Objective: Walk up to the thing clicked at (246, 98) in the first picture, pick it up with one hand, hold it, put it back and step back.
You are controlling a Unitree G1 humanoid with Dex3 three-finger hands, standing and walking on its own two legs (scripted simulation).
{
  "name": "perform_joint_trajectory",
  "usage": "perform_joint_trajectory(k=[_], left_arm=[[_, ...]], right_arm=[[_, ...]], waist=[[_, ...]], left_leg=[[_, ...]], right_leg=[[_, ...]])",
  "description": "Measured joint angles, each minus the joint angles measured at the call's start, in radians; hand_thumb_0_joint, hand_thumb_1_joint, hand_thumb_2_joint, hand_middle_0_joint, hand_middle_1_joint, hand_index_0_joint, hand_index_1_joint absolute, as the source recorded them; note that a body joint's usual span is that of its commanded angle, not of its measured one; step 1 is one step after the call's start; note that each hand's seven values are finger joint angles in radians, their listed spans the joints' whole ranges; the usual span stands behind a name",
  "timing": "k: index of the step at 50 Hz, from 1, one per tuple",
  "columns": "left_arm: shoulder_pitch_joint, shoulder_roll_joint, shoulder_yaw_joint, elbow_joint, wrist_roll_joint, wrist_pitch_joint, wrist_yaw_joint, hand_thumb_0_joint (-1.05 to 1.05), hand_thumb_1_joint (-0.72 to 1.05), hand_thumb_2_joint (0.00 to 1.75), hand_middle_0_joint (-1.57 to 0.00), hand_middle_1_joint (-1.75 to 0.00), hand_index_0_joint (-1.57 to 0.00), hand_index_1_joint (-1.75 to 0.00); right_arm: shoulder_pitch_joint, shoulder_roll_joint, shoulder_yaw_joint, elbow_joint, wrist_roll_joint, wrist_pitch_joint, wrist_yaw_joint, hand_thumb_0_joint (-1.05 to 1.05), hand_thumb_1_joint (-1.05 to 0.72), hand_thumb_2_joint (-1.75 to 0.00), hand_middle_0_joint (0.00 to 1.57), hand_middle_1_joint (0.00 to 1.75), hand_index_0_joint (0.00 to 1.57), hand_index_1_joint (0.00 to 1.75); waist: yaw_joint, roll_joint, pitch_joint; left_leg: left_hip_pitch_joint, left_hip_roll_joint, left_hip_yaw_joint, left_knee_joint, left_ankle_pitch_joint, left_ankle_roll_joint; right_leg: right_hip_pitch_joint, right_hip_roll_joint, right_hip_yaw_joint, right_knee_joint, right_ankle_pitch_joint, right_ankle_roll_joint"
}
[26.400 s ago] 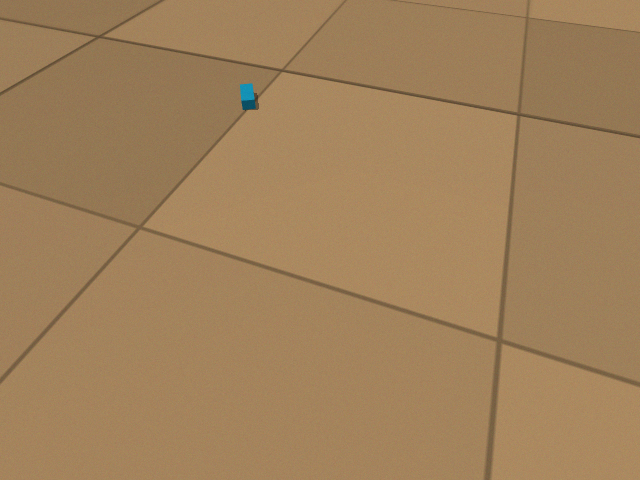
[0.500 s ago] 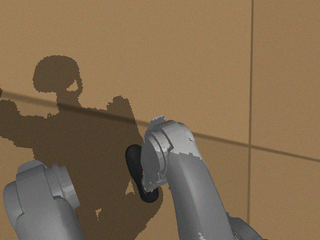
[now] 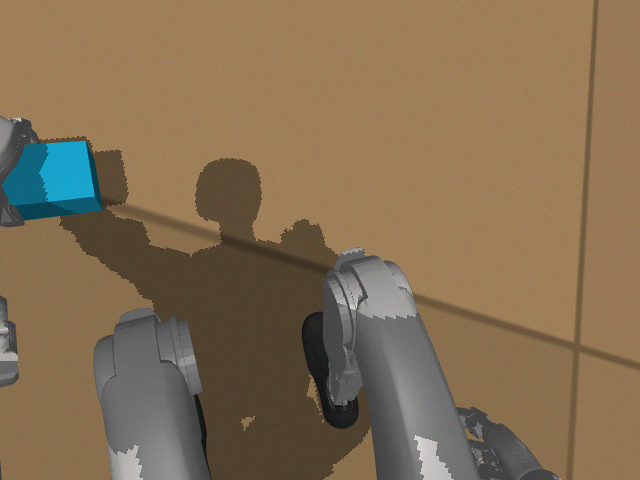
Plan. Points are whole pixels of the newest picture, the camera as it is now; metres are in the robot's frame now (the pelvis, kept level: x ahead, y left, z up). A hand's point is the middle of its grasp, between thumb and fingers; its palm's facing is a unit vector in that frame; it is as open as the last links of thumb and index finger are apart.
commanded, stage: settle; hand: left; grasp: from above
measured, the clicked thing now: (9, 185) +0.50 +0.28 -0.20
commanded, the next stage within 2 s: lift in 0.04 s
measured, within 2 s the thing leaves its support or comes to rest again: neither
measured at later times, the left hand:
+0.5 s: hand out of the picture +0.47 +0.28 -0.09, palm faces -0.46 -0.07 -0.88, open 10.3 cm
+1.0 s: hand out of the picture +0.40 +0.28 +0.08, palm faces -0.43 -0.08 -0.90, open 10.3 cm
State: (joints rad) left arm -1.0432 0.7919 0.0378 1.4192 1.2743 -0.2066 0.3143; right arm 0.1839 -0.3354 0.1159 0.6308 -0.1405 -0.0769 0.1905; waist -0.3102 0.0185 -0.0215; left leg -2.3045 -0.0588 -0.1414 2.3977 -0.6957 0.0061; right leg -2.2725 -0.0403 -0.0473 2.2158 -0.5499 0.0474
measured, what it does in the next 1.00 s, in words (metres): rises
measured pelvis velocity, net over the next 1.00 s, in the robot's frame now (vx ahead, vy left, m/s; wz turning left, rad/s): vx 0.01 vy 0.00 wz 0.09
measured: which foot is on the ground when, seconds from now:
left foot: down 0.00-1.00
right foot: down 0.00-1.00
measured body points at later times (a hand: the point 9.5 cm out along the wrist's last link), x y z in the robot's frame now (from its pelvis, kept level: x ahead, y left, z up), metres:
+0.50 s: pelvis +0.00 +0.00 +0.04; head +0.23 +0.06 +0.42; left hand +0.49 +0.28 -0.04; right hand +0.04 -0.29 -0.05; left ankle +0.07 +0.11 -0.31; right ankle +0.14 -0.14 -0.31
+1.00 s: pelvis +0.01 +0.00 +0.17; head +0.16 +0.04 +0.59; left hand +0.42 +0.28 +0.13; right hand +0.14 -0.26 +0.05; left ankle +0.07 +0.11 -0.31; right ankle +0.14 -0.14 -0.31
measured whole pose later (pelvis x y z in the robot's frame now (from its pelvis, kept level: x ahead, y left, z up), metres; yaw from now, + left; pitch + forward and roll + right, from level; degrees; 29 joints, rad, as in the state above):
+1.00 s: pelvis +0.01 +0.00 +0.17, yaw +5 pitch +31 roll -5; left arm -0.58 0.55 -0.07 0.85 1.05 -0.09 0.09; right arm 0.17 -0.26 -0.01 0.65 0.01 0.05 0.03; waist -0.12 0.05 -0.19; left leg -1.72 -0.02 -0.06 1.84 -0.65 0.01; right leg -1.73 -0.04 -0.01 1.72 -0.52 0.06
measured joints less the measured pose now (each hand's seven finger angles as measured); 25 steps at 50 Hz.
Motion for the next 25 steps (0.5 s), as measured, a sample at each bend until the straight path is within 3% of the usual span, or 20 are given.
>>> perform_joint_trajectory(k=[9, 25], left_arm=[[-0.003, -0.012, -0.001, -0.024, -0.019, 0.003, -0.025, 0.00, -0.05, 0.49, -0.75, -0.44, -0.74, -0.44], [0.130, -0.099, -0.011, -0.225, -0.107, 0.035, -0.143, 0.00, -0.04, 0.49, -0.73, -0.45, -0.73, -0.45]], right_arm=[[0.026, 0.009, -0.012, 0.016, 0.014, 0.028, -0.030, 0.00, -0.91, -0.90, 0.21, 0.30, 0.20, 0.30], [0.061, 0.016, -0.084, 0.026, 0.072, 0.092, -0.069, 0.00, -0.91, -0.90, 0.21, 0.30, 0.20, 0.30]], waist=[[0.015, 0.011, -0.008], [0.073, 0.035, -0.076]], left_leg=[[0.015, 0.000, 0.009, -0.034, 0.008, -0.008], [0.106, 0.007, 0.039, -0.151, 0.013, 0.004]], right_leg=[[0.005, -0.003, 0.008, -0.020, 0.004, 0.004], [0.089, -0.009, 0.027, -0.118, 0.000, 0.003]])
